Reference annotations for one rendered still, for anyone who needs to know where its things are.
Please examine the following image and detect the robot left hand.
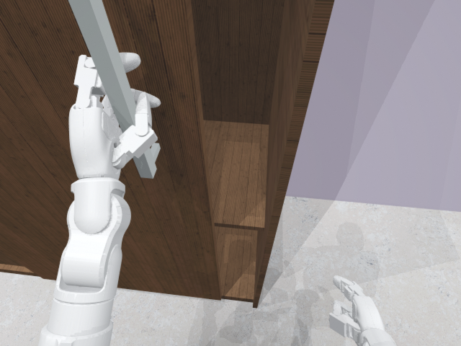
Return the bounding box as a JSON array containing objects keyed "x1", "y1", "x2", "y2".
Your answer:
[{"x1": 68, "y1": 53, "x2": 161, "y2": 180}]

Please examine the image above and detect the robot right forearm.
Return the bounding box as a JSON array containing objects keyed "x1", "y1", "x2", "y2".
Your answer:
[{"x1": 359, "y1": 329, "x2": 396, "y2": 346}]

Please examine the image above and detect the robot right hand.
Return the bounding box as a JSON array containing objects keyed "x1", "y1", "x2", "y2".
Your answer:
[{"x1": 329, "y1": 275, "x2": 385, "y2": 346}]

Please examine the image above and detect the robot left forearm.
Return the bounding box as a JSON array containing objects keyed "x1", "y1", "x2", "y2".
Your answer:
[{"x1": 38, "y1": 177, "x2": 131, "y2": 346}]

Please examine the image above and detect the wardrobe door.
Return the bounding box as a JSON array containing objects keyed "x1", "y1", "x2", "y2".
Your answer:
[
  {"x1": 0, "y1": 251, "x2": 24, "y2": 267},
  {"x1": 0, "y1": 0, "x2": 222, "y2": 301}
]

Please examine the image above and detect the handle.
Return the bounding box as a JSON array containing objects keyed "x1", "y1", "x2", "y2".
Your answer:
[{"x1": 68, "y1": 0, "x2": 161, "y2": 179}]

